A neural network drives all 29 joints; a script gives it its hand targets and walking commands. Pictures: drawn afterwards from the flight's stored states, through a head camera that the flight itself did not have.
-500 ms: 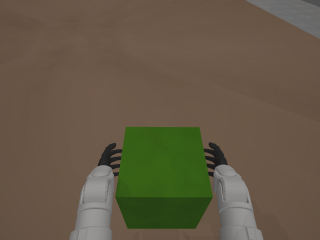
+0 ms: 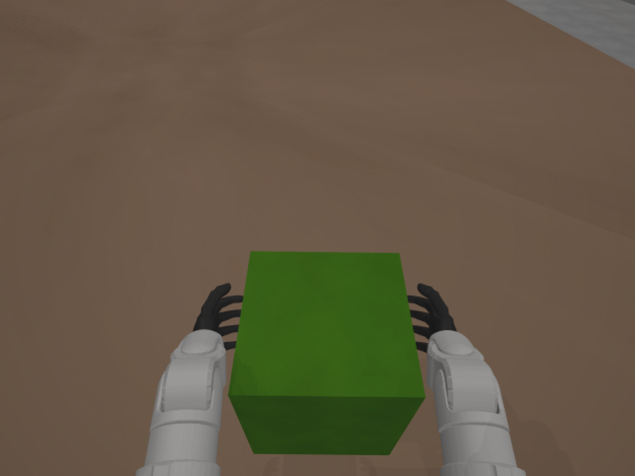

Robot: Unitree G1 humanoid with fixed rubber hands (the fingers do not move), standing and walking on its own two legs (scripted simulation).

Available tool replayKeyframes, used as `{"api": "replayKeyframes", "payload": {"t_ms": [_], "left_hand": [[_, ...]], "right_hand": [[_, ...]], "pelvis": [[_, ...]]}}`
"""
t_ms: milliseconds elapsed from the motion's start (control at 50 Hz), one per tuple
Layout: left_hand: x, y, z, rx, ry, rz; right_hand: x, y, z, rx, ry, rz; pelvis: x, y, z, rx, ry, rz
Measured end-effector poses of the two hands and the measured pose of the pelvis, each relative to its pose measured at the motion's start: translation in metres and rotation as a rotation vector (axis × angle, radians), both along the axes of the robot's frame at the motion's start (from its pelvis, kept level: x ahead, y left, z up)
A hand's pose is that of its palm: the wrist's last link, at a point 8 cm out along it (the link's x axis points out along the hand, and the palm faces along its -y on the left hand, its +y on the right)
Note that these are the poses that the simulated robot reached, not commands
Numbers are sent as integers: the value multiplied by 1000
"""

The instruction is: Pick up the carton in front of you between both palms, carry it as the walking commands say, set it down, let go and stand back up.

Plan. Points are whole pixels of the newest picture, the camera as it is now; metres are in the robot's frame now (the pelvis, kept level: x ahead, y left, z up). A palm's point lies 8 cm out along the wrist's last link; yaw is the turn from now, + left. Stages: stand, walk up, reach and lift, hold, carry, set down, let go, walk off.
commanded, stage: hold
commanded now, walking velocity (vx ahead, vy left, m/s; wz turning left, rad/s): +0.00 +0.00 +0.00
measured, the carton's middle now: (323, 358) +0.31 -0.01 -0.05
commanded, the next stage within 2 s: set down in 0.18 s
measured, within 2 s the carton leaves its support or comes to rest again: neither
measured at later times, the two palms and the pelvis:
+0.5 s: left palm (205, 342) +0.30 +0.15 +0.02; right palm (424, 326) +0.31 -0.14 +0.02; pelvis -0.03 -0.02 -0.02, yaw +4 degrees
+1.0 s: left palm (235, 373) +0.35 +0.15 -0.19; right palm (398, 369) +0.36 -0.15 -0.19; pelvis -0.05 -0.01 -0.12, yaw +4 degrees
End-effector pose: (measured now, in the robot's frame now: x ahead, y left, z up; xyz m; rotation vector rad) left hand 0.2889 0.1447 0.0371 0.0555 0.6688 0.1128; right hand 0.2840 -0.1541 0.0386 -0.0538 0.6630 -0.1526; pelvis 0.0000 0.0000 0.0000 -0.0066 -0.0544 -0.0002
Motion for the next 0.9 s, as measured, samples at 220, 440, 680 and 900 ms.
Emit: {"api": "replayKeyframes", "payload": {"t_ms": [220,440,680,900], "left_hand": [[-22,13,7,0,-5,74],[-3,8,-4,-32,11,99],[23,9,-104,7,58,69],[50,5,-211,-42,-16,68]], "right_hand": [[-1,13,6,13,-6,63],[20,9,-4,61,12,33],[44,11,-104,21,56,51],[62,5,-211,57,-20,-3]], "pelvis": [[-13,-7,0,7,-78,42],[-31,-17,-11,7,-85,73],[-47,-22,-35,-5,199,80],[-51,-17,-96,-14,561,75]]}}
